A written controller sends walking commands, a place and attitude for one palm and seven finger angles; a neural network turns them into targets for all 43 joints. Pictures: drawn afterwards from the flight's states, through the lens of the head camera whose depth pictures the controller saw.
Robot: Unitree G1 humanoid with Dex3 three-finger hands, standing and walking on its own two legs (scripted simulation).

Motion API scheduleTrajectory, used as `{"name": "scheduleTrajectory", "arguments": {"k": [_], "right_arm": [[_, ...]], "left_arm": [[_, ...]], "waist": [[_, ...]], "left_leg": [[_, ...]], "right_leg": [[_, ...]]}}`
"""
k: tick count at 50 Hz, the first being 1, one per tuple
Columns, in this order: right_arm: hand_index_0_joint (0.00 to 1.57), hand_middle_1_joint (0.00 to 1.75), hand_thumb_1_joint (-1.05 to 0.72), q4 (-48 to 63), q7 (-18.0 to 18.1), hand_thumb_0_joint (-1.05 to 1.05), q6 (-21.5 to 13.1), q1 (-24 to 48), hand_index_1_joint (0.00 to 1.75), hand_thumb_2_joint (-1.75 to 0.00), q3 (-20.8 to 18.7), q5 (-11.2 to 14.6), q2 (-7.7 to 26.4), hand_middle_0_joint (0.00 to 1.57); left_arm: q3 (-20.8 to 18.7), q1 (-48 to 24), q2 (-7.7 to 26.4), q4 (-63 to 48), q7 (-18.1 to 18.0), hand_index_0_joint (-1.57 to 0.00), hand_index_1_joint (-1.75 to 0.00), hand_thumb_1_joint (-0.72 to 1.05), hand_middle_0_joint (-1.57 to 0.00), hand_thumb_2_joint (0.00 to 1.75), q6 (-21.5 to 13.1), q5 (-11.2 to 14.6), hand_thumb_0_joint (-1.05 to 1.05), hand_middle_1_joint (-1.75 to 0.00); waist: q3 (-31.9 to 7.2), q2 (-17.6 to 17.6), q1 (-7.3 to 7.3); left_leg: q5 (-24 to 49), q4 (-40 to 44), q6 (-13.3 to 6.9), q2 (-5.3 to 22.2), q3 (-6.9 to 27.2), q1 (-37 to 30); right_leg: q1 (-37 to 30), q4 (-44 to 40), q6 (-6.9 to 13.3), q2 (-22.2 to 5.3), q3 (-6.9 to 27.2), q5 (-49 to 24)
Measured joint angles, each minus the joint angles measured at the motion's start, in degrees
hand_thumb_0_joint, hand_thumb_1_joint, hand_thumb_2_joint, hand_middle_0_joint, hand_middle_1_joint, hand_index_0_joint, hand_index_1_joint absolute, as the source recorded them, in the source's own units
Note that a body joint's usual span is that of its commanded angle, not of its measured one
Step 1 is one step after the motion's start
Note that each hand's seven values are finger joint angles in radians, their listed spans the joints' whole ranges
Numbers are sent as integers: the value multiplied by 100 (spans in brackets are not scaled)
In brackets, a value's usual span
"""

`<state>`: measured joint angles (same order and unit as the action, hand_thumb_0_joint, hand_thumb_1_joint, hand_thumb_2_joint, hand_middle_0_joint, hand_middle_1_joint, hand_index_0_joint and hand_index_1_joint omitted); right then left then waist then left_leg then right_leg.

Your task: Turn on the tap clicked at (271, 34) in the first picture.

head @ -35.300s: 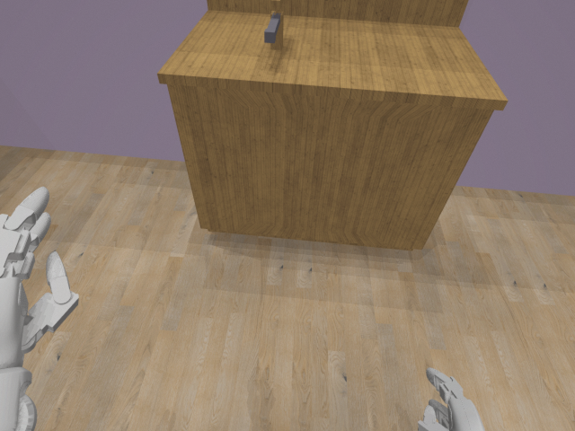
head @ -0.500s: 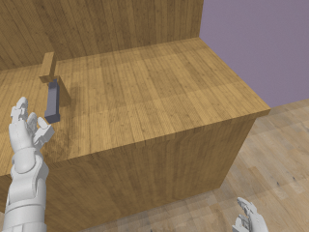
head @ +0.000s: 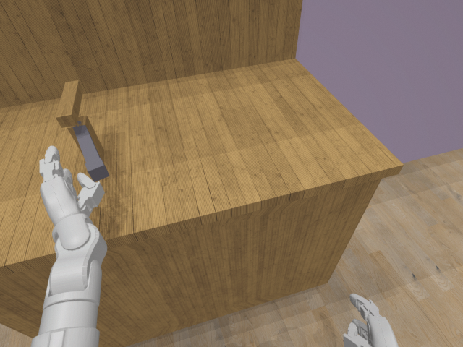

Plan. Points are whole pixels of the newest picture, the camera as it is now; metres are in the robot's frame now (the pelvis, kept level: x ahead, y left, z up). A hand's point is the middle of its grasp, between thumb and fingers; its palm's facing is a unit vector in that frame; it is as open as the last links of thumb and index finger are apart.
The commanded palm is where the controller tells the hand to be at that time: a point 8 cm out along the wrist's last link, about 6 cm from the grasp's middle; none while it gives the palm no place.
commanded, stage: push the lever round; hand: left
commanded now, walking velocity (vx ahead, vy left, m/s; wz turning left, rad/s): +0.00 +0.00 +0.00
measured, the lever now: (97, 169) +0.38 +0.27 +0.13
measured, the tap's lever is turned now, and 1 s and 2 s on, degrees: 16 46 73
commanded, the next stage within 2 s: lift the hand up off the lever in 1.98 s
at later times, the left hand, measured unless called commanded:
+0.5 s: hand (123, 177) +0.36 +0.22 +0.12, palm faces +0.70 -0.71 -0.05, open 7.7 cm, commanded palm +0.32 +0.24 +0.13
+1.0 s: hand (148, 161) +0.41 +0.19 +0.12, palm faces +0.78 -0.62 -0.09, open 7.7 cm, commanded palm +0.36 +0.21 +0.13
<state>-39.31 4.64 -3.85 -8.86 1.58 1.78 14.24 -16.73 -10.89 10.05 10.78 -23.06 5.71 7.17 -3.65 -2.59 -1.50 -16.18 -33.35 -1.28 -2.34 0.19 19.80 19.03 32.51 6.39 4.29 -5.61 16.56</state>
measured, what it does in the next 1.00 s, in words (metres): stands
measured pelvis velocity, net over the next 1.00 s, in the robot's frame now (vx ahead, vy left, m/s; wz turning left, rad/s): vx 0.00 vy -0.01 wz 0.02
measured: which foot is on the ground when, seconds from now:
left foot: down 0.00-1.00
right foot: down 0.00-1.00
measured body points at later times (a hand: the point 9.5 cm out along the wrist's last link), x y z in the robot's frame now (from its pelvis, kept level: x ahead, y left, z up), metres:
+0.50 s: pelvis +0.00 +0.00 +0.00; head -0.01 -0.02 +0.45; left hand +0.32 +0.26 +0.13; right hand +0.18 -0.22 -0.10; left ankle +0.01 +0.11 -0.73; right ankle +0.01 -0.04 -0.73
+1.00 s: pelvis +0.00 -0.01 -0.01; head +0.01 -0.03 +0.44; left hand +0.36 +0.22 +0.12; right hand +0.16 -0.25 -0.12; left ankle +0.01 +0.11 -0.73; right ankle +0.01 -0.04 -0.73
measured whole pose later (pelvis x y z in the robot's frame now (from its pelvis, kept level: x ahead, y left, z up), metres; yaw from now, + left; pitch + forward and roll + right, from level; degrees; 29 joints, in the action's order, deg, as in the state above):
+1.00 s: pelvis +0.00 -0.01 -0.01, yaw +1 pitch +6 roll +1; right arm -42.7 0.9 0.9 -8.5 -0.3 -1.8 12.8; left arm -15.0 -32.3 0.9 28.0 -47.0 11.1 -0.9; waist -5.7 -1.8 0.7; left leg -16.7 -35.9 -0.4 -2.3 1.3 25.2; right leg 24.1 34.9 7.1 4.3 -6.9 17.5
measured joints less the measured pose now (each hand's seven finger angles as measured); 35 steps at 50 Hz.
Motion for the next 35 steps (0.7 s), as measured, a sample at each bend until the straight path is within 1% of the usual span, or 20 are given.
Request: {"name": "scheduleTrajectory", "arguments": {"k": [10,19,30,35], "right_arm": [[20,30,-91,-50,-22,1,145,91,30,-90,-23,-64,-27,20],[20,30,-91,-72,-78,1,292,146,30,-90,-46,-119,-85,20],[20,30,-91,-222,-150,1,341,215,30,-90,-75,-209,-161,20],[20,30,-91,-259,-216,1,386,194,30,-90,-81,-254,-199,20]], "left_arm": [[307,-219,-273,-6,-552,-15,-15,92,-15,91,162,-189,2,-15],[464,-392,-483,56,-1000,-15,-15,92,-15,90,324,-329,2,-15],[600,-1143,-760,706,-1608,-15,-15,92,-15,91,428,-540,1,-15],[530,-1471,-853,1042,-1848,-15,-15,92,-15,91,460,-621,1,-15]], "waist": [[12,18,-10],[-13,23,17],[-27,34,46],[-81,42,90]], "left_leg": [[13,14,-15,-33,40,-34],[27,38,-21,-39,38,-68],[53,-17,-12,-55,74,87],[36,-59,3,-42,72,189]], "right_leg": [[-50,-17,-13,-31,-38,4],[-86,-45,-19,-36,-34,-13],[58,12,-10,-56,-79,-20],[163,55,2,-45,-80,-4]]}}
